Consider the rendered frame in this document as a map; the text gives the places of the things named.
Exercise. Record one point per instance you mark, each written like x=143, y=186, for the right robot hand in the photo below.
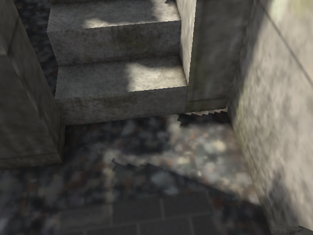
x=291, y=230

